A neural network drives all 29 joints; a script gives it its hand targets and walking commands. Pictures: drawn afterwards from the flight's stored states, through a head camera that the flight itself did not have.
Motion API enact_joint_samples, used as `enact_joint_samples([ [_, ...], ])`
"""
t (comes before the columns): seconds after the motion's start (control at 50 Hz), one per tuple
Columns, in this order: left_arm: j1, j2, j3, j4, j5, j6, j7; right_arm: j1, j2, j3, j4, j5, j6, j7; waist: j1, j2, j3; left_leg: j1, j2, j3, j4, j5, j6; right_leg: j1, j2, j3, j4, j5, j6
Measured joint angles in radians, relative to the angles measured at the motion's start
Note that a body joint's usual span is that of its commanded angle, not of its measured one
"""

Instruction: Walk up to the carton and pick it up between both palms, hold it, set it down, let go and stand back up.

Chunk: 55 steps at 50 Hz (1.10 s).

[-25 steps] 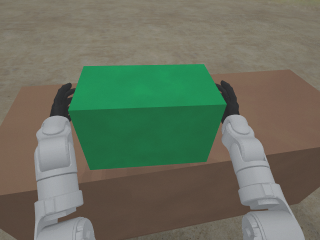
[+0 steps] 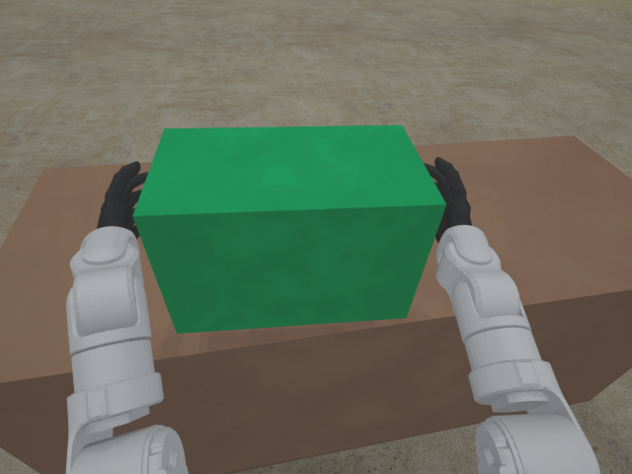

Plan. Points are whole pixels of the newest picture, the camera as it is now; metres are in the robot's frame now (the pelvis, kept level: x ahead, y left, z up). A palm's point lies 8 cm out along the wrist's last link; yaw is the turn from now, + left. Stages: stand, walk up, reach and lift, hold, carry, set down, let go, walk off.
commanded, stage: hold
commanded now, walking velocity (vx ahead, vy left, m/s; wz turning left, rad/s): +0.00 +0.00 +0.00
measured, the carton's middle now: (291, 227) +0.39 +0.00 +0.13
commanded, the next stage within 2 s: set down in 0.04 s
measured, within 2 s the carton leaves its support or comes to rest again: neither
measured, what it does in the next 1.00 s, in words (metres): stands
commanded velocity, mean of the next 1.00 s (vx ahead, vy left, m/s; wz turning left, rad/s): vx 0.00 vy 0.00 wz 0.00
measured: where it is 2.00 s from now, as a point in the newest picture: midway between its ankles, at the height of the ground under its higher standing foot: outside the picture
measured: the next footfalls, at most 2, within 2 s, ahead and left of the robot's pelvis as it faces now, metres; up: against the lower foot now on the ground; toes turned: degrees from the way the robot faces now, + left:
none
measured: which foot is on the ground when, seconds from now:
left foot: down 0.00-1.00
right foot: down 0.00-1.00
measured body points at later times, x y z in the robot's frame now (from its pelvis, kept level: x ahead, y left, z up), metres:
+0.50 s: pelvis +0.01 +0.00 +0.00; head -0.01 +0.02 +0.45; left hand +0.38 +0.21 +0.16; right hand +0.38 -0.19 +0.17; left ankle +0.03 +0.13 -0.75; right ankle +0.01 -0.12 -0.75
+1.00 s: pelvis +0.02 +0.00 +0.00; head +0.02 +0.02 +0.45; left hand +0.41 +0.20 +0.12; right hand +0.40 -0.20 +0.13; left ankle +0.03 +0.13 -0.75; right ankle +0.01 -0.12 -0.75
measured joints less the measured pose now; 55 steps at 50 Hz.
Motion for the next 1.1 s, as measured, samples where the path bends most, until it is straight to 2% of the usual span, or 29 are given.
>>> enact_joint_samples([
  [0.18, 0.015, -0.004, -0.023, -0.031, -0.025, 0.014, 0.025, 0.004, -0.021, 0.005, -0.02, 0.016, 0.004, 0.004, 0.015, 0.012, -0.037, -0.029, 0.005, 0.002, 0.02, -0.012, -0.001, -0.023, 0.005, 0.002, 0.005, -0.003, -0.002],
  [0.28, -0.024, -0.014, 0.005, 0.019, 0.004, -0.016, 0.014, -0.041, -0.002, -0.036, 0.027, -0.028, -0.018, 0.023, 0.02, 0.013, -0.036, -0.015, 0.003, -0.003, 0.011, -0.009, -0.002, -0.014, 0.003, -0.004, 0.01, -0.01, -0.003],
  [0.48, 0.019, -0.023, 0.025, 0.061, 0.017, -0.157, -0.008, 0.006, 0.044, -0.059, 0.044, -0.093, -0.164, 0.032, 0.021, 0.007, 0.0, 0.017, -0.004, -0.011, -0.005, -0.013, -0.003, 0.017, -0.004, -0.015, 0.009, -0.026, -0.003],
  [0.68, 0.092, -0.027, -0.04, 0.09, -0.054, -0.261, 0.04, 0.107, 0.032, -0.052, 0.04, -0.076, -0.285, 0.033, 0.02, 0.008, 0.017, -0.015, -0.001, -0.012, 0.029, -0.041, -0.003, -0.003, -0.003, -0.018, 0.019, -0.042, 0.0],
  [0.88, 0.063, -0.019, -0.049, 0.149, -0.068, -0.284, 0.055, 0.082, 0.008, -0.044, 0.074, -0.056, -0.293, 0.027, 0.028, 0.009, 0.004, -0.028, -0.002, -0.001, 0.02, -0.039, -0.002, -0.026, -0.003, -0.009, 0.023, -0.044, 0.001],
  [1.1, 0.019, -0.016, -0.024, 0.259, -0.051, -0.324, 0.051, 0.039, 0.034, -0.1, 0.161, -0.121, -0.318, 0.043, 0.04, 0.01, -0.001, -0.043, -0.007, -0.003, 0.006, -0.028, 0.001, -0.041, -0.009, -0.013, 0.014, -0.036, 0.003],
])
